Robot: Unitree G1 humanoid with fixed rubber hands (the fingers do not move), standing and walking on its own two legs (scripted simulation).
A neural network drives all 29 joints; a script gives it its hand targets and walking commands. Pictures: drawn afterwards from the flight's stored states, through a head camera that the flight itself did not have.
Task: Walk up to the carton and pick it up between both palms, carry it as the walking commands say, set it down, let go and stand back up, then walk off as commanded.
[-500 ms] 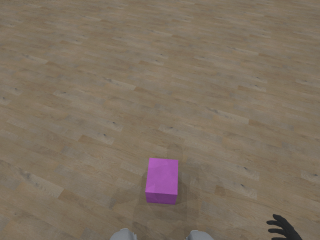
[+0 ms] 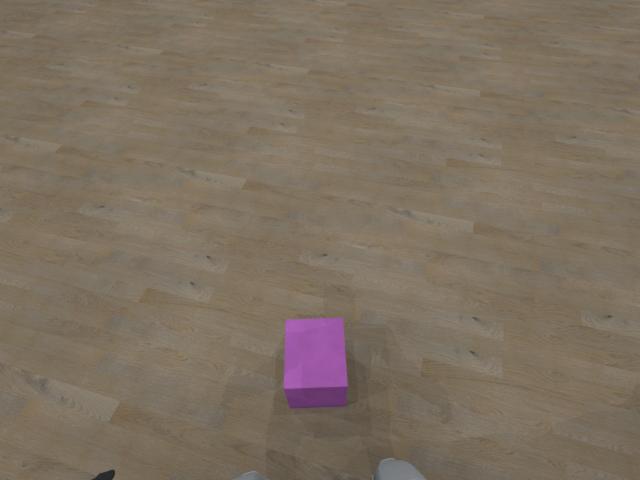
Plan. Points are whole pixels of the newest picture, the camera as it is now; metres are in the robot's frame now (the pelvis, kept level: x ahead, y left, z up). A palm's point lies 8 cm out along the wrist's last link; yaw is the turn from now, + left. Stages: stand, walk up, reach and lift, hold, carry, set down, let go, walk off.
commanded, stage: walk up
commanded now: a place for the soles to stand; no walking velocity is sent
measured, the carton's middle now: (316, 363) +0.50 +0.02 -0.65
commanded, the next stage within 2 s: none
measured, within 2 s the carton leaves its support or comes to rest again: neither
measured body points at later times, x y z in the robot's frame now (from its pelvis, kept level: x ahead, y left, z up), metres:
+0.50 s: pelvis +0.08 +0.07 -0.02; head +0.11 +0.06 +0.42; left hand +0.13 +0.43 -0.12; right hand +0.19 -0.26 -0.13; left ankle +0.20 +0.20 -0.71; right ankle +0.05 -0.12 -0.70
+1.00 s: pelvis +0.10 +0.09 +0.00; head +0.15 +0.10 +0.44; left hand +0.28 +0.38 -0.13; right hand +0.11 -0.25 -0.11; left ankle +0.21 +0.20 -0.71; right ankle +0.09 -0.04 -0.71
